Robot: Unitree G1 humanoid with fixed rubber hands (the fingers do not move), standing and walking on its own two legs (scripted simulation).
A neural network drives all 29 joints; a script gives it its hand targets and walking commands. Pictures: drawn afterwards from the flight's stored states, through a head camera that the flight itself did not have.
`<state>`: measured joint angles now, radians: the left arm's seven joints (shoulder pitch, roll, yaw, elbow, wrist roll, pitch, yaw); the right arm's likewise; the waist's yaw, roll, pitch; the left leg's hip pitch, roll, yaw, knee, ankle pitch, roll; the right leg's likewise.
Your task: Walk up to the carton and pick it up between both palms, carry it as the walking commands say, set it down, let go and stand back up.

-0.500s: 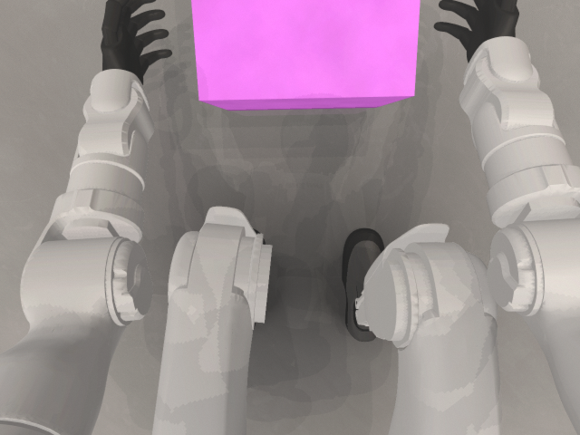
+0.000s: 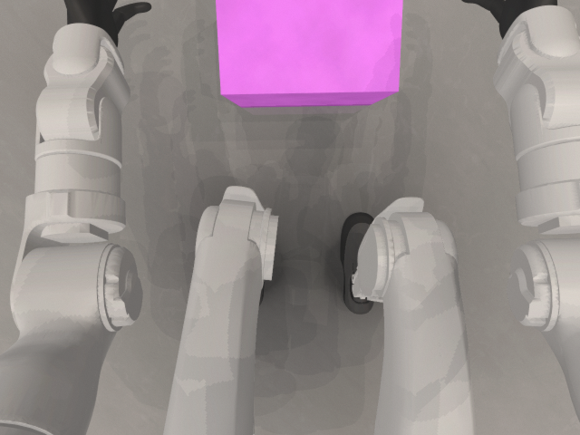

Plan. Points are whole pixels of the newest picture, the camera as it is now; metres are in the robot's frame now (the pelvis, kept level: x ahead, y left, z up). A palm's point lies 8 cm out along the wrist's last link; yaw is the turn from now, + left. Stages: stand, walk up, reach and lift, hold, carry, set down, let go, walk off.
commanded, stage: set down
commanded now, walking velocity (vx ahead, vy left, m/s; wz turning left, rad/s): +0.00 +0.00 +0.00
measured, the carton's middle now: (306, 42) +0.55 +0.03 -0.35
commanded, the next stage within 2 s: let go in 0.80 s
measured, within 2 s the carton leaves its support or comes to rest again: neither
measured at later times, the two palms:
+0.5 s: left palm out of the picture +0.49 +0.26 +0.00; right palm out of the picture +0.53 -0.17 +0.02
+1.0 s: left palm out of the picture +0.48 +0.28 +0.12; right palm out of the picture +0.53 -0.18 +0.13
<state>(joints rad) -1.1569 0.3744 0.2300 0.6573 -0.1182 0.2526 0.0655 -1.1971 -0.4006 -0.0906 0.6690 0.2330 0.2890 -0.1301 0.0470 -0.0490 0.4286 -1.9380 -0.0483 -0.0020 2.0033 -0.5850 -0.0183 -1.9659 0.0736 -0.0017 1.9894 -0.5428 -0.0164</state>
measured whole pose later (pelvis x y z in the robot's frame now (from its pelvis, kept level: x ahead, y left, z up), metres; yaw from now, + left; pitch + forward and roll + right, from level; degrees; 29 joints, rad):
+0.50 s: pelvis +0.00 +0.00 +0.12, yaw +0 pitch +24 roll -1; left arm -1.08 0.40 0.23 0.48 -0.12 0.38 0.05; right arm -1.15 -0.40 -0.14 0.49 0.21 0.42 -0.10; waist 0.05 -0.04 0.52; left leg -1.51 -0.05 -0.03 1.58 -0.48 -0.01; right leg -1.52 0.07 0.01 1.56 -0.45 -0.02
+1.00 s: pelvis +0.04 +0.00 +0.22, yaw +0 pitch +32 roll -1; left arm -0.85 0.39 0.23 0.69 -0.12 0.24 -0.05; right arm -0.93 -0.33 -0.14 0.69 0.07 0.29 -0.06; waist 0.05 -0.04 0.15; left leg -1.33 -0.04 -0.04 1.15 -0.37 -0.01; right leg -1.33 0.07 0.02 1.12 -0.34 -0.01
